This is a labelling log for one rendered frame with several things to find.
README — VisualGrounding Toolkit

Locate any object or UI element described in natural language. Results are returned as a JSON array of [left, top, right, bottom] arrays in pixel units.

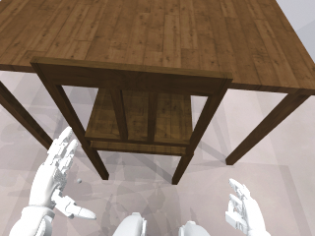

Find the table
[[0, 0, 315, 165]]

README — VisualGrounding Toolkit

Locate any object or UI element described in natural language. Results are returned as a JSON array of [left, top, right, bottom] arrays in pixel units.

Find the robot right thigh
[[178, 224, 210, 236]]

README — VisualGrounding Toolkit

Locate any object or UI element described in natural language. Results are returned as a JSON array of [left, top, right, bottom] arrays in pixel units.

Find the robot right hand
[[225, 178, 266, 235]]

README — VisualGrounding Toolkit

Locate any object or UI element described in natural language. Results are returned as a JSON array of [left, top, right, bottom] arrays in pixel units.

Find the left robot shin
[[131, 212, 141, 216]]

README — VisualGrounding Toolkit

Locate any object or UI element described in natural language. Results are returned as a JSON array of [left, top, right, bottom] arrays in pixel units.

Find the robot left hand
[[29, 126, 96, 220]]

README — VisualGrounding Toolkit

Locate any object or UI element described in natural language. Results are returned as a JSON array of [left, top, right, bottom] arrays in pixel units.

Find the chair
[[30, 56, 233, 185]]

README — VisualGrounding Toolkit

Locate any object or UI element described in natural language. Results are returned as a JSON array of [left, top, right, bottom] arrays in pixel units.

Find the left robot forearm
[[9, 206, 55, 236]]

